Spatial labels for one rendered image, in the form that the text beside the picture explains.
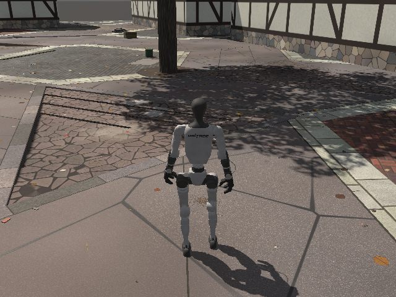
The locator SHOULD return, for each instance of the left robot upper arm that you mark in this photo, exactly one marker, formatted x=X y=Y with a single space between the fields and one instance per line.
x=176 y=140

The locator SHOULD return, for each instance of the right robot forearm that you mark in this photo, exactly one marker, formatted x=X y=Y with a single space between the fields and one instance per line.
x=226 y=167

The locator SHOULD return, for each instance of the left robot hand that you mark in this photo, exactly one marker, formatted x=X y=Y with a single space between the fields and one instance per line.
x=169 y=175

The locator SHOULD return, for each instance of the robot head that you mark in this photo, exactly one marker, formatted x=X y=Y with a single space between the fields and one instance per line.
x=198 y=106

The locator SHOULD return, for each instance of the right robot hand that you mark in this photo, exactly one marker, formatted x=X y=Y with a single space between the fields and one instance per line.
x=229 y=184

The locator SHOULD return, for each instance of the robot torso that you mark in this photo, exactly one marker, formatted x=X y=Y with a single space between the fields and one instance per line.
x=198 y=148

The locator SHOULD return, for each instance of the left robot forearm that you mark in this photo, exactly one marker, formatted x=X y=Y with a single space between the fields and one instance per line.
x=170 y=163

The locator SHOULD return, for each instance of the right robot upper arm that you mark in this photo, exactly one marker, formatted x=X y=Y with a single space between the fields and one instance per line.
x=218 y=131

